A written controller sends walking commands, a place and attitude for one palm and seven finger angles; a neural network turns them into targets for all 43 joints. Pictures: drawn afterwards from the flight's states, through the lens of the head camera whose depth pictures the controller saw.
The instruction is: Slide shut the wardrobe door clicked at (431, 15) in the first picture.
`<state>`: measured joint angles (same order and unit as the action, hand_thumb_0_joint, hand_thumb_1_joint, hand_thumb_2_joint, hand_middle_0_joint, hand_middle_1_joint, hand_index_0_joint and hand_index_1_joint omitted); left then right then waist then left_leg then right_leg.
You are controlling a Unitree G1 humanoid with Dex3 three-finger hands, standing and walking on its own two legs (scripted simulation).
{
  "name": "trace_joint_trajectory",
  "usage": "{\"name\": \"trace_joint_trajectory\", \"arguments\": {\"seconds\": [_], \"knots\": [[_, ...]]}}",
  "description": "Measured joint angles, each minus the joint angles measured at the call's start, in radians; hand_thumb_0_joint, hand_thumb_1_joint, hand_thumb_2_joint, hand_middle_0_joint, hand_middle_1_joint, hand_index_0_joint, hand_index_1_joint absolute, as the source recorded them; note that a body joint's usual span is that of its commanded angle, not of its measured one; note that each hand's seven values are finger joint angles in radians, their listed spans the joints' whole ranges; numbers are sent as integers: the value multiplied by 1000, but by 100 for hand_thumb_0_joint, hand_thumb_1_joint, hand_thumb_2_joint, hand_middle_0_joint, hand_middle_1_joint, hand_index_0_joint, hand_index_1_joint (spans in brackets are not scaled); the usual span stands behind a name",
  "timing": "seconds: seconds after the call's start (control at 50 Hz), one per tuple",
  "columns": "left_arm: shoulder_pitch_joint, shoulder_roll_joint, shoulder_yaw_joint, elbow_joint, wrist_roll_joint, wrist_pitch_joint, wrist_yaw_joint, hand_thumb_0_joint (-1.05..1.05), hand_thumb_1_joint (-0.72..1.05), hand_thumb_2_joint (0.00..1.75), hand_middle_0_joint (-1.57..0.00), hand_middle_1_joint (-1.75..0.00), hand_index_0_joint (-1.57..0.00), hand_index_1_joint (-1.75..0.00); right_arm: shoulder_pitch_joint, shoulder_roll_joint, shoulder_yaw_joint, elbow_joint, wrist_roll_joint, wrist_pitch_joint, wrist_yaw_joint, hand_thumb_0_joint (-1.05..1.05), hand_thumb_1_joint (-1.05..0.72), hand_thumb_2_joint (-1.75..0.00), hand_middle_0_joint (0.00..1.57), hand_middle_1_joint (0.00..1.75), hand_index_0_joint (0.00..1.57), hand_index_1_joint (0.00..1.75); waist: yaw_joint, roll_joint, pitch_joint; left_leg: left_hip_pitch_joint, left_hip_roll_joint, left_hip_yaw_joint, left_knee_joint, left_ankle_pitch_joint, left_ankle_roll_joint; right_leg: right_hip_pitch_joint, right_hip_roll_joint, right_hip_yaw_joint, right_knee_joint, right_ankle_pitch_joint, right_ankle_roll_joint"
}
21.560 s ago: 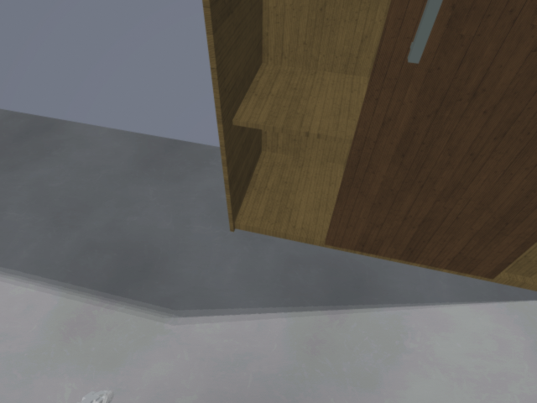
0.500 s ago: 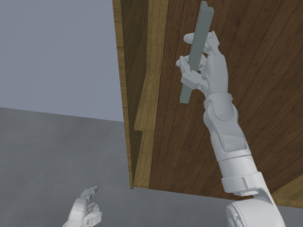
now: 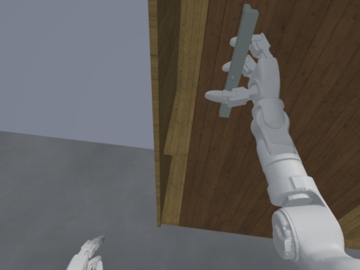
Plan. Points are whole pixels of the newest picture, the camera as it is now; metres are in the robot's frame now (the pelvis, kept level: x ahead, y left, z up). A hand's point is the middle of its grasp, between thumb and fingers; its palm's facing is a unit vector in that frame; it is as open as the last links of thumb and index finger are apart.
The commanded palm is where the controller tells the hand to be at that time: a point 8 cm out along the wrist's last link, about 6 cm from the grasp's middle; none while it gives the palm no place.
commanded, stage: loosen the grip on the handle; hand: right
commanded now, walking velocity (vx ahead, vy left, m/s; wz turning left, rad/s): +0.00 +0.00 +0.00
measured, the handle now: (234, 66) +0.47 -0.05 +0.25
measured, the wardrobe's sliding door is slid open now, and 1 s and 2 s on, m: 0.10 0.10 0.10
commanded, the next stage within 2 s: slip the hand off the handle in 0.24 s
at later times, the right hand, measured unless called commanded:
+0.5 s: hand (238, 82) +0.42 -0.06 +0.25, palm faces -0.20 +0.97 -0.14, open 14.8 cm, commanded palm +0.41 -0.13 +0.24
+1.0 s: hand (258, 85) +0.42 -0.10 +0.25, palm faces -0.22 +0.96 -0.14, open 14.7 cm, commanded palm +0.40 -0.17 +0.24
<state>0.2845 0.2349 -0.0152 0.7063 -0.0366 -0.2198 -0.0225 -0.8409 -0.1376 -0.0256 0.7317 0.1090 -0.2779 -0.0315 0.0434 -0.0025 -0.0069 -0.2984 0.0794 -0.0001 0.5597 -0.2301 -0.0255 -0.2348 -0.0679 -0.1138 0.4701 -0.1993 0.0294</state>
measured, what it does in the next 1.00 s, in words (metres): stands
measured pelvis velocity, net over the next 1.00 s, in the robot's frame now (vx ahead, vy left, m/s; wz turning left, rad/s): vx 0.03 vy -0.01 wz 0.03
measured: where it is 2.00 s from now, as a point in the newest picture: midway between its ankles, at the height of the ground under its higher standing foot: outside the picture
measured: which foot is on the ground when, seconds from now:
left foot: down 0.00-1.00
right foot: down 0.00-1.00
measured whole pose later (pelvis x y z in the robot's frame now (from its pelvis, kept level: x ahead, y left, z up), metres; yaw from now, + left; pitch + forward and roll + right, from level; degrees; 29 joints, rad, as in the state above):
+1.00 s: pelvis +0.03 -0.01 +0.01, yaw +2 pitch +0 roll +0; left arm 0.24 0.22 -0.03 0.70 -0.04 -0.14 0.06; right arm -0.58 -0.26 -0.09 0.36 0.18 -0.20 0.21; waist 0.03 -0.02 -0.03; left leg -0.25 0.04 -0.02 0.45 -0.21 -0.04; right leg -0.21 -0.07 -0.07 0.45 -0.24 0.03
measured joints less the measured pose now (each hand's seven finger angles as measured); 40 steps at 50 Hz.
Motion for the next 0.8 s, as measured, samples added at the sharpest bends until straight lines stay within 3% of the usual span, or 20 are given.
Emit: {"name": "trace_joint_trajectory", "arguments": {"seconds": [0.06,0.1,0.16,0.24,0.32,0.52,0.7,0.8], "knots": [[29,5,8,23,0,-24,3,1,91,90,-20,-30,-20,-30,26,-15,4,-25,-10,-41,5,-1,33,-31,43,135,21,128,-3,0,2,-10,-13,-6,0,2,5,-6,-1,13,-1,0,4],[34,10,6,43,2,-28,11,1,91,90,-20,-30,-20,-30,39,-36,-18,-27,-34,-64,36,-1,40,-28,41,133,20,126,3,-1,2,-11,-22,-9,-7,5,7,-9,-1,25,-1,-4,0],[44,16,10,56,-2,-26,23,1,91,90,-20,-30,-20,-30,73,-67,-28,-65,-23,-78,92,-1,47,-24,40,129,22,124,2,-4,5,-2,-38,-14,-29,15,12,-2,-2,41,-11,-7,-3],[43,24,15,58,-5,-29,37,2,91,90,-20,-30,-20,-30,115,-79,-39,-133,5,-53,141,-1,52,-22,38,123,22,119,3,-11,8,19,-51,-14,-63,26,16,14,-11,47,-29,-2,4],[19,24,20,44,-3,-35,43,2,91,90,-20,-30,-20,-30,160,-67,-53,-217,32,-10,150,-1,55,-21,37,119,23,115,0,-18,8,36,-53,-17,-87,32,15,31,-13,43,-51,3,12],[-65,-2,5,-2,7,-7,44,1,91,90,-20,-30,-20,-30,191,-51,-20,-302,13,21,143,-2,56,-20,36,116,24,113,-18,-14,-7,29,-44,-13,-93,25,5,16,-5,46,-47,-7,14],[-87,-27,-19,-28,4,46,62,1,91,90,-20,-30,-20,-30,231,-58,-36,-347,46,64,179,-2,56,-20,41,116,24,113,-20,-14,-23,51,-41,-23,-103,18,-5,34,-2,36,-40,-27,9],[-75,-32,-23,-27,4,66,70,1,91,90,-20,-30,-20,-30,255,-82,-50,-370,42,72,180,-2,56,-20,43,116,25,114,-22,-11,-22,56,-39,-23,-105,15,-8,35,-1,36,-32,-35,6]]}}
